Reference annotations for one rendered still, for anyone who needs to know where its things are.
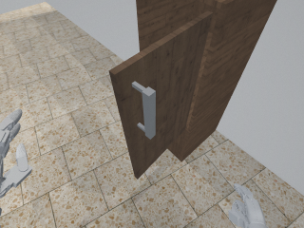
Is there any robot right hand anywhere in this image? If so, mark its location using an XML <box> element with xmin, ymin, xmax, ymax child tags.
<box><xmin>228</xmin><ymin>183</ymin><xmax>267</xmax><ymax>228</ymax></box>

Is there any cupboard door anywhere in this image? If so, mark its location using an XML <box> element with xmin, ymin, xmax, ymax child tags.
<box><xmin>109</xmin><ymin>11</ymin><xmax>213</xmax><ymax>179</ymax></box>

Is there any robot left hand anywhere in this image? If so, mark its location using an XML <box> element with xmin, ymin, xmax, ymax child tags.
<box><xmin>0</xmin><ymin>108</ymin><xmax>32</xmax><ymax>199</ymax></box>

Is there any handle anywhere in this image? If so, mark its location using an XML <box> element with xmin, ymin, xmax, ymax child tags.
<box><xmin>132</xmin><ymin>82</ymin><xmax>156</xmax><ymax>140</ymax></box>

